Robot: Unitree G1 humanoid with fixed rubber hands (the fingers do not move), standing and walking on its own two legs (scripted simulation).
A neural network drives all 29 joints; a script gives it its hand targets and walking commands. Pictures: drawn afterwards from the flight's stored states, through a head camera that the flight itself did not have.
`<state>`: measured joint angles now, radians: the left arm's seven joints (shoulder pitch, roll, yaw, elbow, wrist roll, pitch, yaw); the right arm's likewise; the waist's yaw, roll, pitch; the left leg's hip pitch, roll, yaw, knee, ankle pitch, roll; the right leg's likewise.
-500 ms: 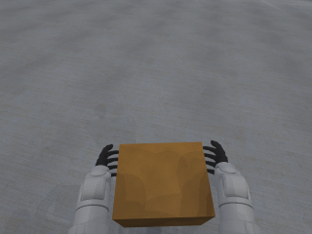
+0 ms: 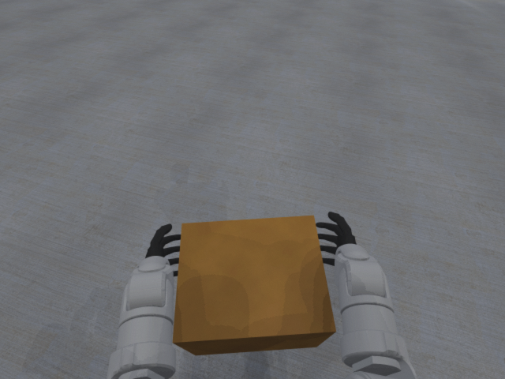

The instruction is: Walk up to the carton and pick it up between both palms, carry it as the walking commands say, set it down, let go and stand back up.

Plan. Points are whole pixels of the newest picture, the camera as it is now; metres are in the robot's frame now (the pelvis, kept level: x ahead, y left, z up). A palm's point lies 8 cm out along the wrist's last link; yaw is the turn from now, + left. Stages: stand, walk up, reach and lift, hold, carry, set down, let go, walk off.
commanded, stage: reach and lift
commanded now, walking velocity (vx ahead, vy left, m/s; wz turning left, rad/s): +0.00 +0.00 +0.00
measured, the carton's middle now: (252, 288) +0.29 +0.00 -0.03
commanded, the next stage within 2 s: hold in 0.82 s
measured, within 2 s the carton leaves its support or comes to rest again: neither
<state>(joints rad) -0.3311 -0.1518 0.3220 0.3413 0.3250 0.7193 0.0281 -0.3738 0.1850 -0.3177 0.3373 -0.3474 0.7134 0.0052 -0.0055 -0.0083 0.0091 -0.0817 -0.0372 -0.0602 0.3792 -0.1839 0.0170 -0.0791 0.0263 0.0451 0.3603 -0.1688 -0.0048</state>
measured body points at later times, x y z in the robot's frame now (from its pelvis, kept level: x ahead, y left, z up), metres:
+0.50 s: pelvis +0.01 +0.00 +0.00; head -0.03 +0.01 +0.45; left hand +0.31 +0.16 +0.03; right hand +0.31 -0.16 +0.04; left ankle +0.02 +0.11 -0.75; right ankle +0.03 -0.12 -0.75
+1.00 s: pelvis +0.00 +0.00 +0.00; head -0.04 +0.01 +0.45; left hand +0.29 +0.16 +0.03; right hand +0.30 -0.16 +0.04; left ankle +0.02 +0.11 -0.75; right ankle +0.03 -0.12 -0.75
